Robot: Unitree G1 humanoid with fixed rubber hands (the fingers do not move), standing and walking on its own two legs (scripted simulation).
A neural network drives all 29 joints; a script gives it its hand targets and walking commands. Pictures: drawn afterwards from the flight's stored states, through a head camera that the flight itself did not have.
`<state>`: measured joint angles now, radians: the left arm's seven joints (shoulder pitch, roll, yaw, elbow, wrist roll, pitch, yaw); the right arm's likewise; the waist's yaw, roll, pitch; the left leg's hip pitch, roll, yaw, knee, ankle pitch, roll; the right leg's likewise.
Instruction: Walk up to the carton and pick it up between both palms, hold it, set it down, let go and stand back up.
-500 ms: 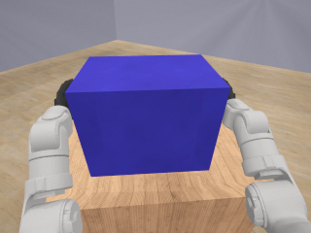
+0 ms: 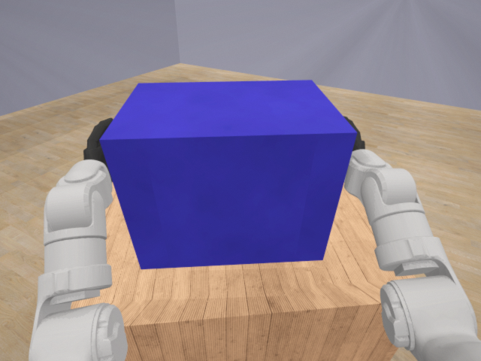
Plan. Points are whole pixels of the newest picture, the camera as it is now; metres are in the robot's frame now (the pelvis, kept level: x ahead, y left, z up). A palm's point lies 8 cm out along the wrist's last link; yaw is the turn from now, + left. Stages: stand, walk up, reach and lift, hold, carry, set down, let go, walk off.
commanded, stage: hold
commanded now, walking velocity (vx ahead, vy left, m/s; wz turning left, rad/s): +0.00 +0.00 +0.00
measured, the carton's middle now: (229, 170) +0.39 -0.01 +0.21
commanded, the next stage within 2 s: none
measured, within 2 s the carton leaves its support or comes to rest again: neither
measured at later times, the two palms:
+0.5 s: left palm (101, 171) +0.35 +0.19 +0.24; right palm (351, 160) +0.36 -0.21 +0.24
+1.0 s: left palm (98, 168) +0.35 +0.20 +0.24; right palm (350, 159) +0.36 -0.20 +0.25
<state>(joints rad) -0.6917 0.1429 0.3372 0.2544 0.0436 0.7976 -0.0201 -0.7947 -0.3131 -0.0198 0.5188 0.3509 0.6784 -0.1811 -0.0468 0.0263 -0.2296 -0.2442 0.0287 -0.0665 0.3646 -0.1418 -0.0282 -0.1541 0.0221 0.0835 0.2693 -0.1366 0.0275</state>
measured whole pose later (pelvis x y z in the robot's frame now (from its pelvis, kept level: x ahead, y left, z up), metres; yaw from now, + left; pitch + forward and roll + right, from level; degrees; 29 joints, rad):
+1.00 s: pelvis +0.00 +0.00 +0.00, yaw +0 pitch +1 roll -1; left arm -0.71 0.15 0.33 0.28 0.04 0.80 -0.02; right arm -0.80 -0.31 -0.03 0.53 0.34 0.68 -0.18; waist -0.04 0.02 -0.23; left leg -0.25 0.03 -0.07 0.37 -0.14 -0.03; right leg -0.15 0.03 0.08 0.27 -0.13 0.03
